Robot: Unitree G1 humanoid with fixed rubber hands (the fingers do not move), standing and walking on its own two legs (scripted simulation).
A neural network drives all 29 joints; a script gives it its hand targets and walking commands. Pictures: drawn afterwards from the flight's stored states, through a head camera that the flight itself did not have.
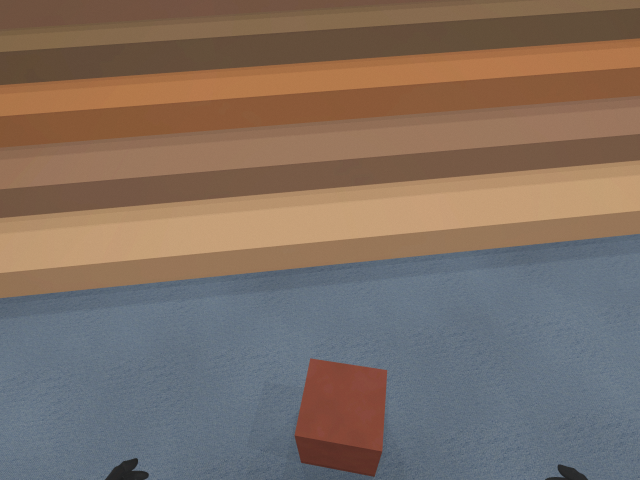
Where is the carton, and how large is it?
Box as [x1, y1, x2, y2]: [294, 358, 386, 476]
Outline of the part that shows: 310,358 294,435 301,462 374,476 382,448 386,370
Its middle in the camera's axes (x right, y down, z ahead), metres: +0.06 +0.50 +1.08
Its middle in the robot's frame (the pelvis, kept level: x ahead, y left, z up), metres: +0.43 +0.00 -0.65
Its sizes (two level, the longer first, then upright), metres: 0.210 0.200 0.250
